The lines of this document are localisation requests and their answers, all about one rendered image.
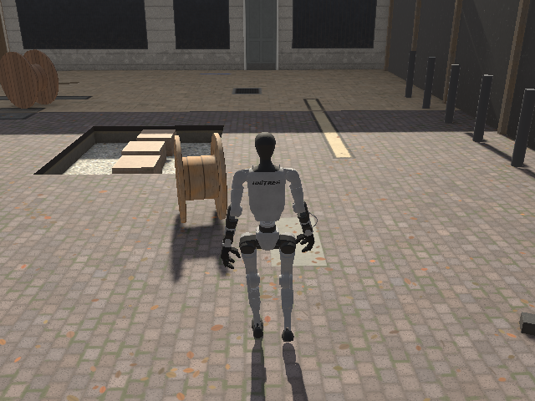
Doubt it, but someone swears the right robot upper arm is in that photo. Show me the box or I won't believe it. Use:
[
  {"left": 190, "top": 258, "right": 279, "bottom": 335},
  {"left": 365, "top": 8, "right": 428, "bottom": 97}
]
[{"left": 283, "top": 168, "right": 306, "bottom": 213}]

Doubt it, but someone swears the right robot shin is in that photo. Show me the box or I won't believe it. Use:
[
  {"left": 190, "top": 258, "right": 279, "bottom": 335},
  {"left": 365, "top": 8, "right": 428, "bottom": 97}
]
[{"left": 281, "top": 274, "right": 293, "bottom": 332}]

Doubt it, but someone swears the left robot upper arm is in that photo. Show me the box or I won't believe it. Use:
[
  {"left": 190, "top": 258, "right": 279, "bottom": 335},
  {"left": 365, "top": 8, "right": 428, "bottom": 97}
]
[{"left": 230, "top": 169, "right": 249, "bottom": 217}]

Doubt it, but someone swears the left robot shin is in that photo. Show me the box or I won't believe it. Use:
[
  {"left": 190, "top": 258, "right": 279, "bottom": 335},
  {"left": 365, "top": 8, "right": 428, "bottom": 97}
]
[{"left": 246, "top": 274, "right": 261, "bottom": 327}]

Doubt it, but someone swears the robot shin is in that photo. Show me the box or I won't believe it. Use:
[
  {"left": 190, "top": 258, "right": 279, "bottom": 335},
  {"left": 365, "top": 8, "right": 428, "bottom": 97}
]
[
  {"left": 281, "top": 274, "right": 293, "bottom": 332},
  {"left": 246, "top": 274, "right": 261, "bottom": 327}
]

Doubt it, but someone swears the robot right hand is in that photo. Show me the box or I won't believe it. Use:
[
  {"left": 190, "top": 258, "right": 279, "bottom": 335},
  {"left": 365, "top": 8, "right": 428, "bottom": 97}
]
[{"left": 296, "top": 233, "right": 315, "bottom": 252}]

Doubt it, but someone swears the robot left hand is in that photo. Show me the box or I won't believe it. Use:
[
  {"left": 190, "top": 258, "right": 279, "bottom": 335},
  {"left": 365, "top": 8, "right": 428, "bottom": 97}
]
[{"left": 221, "top": 246, "right": 241, "bottom": 269}]

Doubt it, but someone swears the right robot forearm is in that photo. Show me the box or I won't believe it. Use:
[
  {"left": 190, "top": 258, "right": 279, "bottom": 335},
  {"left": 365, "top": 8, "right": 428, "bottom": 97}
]
[{"left": 297, "top": 201, "right": 313, "bottom": 236}]

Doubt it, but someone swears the left robot forearm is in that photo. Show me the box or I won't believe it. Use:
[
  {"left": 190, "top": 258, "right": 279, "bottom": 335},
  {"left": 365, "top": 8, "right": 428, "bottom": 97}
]
[{"left": 222, "top": 204, "right": 238, "bottom": 247}]

